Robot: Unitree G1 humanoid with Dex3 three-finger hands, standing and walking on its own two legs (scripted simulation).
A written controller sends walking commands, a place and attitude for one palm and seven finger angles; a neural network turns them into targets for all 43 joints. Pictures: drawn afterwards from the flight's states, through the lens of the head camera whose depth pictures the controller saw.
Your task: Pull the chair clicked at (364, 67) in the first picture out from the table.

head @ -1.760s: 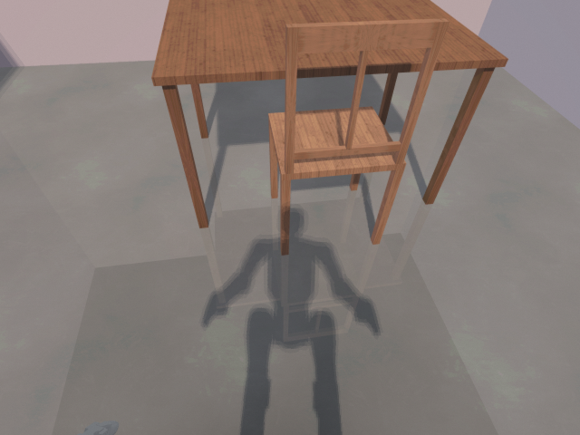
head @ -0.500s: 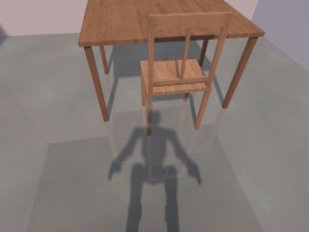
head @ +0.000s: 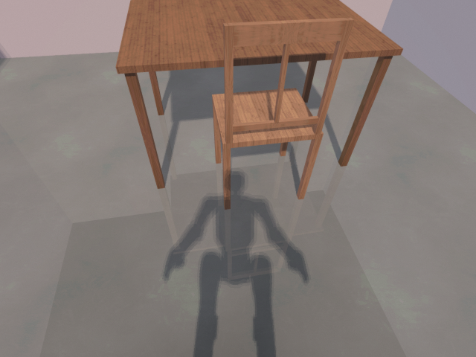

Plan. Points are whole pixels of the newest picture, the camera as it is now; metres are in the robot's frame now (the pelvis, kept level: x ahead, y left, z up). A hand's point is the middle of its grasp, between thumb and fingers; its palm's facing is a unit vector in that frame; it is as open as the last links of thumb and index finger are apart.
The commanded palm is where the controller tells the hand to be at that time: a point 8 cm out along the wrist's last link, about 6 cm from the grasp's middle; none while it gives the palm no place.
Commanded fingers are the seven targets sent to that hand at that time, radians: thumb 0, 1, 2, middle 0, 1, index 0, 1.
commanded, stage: walk to a spot facing it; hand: left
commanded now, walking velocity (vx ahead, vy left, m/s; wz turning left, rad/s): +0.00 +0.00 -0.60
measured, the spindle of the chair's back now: (281, 86) +1.03 -0.09 -0.07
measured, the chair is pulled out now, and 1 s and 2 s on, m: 0.00 0.00 0.00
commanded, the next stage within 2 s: none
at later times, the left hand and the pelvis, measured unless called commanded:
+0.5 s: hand out of the picture +0.03 +0.15 -0.16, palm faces -0.18 -0.95 -0.26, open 7.4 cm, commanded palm none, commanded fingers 0.00 0.90 0.90 -0.20 -0.30 -0.20 -0.30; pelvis -0.03 -0.04 -0.01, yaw -14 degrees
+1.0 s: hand (148, 351) +0.17 +0.19 -0.17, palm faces -0.44 -0.88 -0.20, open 7.4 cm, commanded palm none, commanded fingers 0.00 0.90 0.90 -0.20 -0.30 -0.20 -0.30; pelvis +0.01 +0.02 +0.00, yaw -30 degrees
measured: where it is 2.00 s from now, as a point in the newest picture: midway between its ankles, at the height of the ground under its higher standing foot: (305, 356)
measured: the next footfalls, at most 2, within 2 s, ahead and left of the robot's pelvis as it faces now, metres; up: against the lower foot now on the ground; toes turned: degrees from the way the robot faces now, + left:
left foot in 0.86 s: +0.04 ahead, +0.11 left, +0.00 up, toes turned -27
right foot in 1.40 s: +0.16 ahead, -0.25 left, +0.00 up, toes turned -55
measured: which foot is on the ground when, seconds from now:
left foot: down 0.00-0.28, up 0.30-0.84, down 0.86-1.00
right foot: down 0.00-0.86, up 0.88-1.00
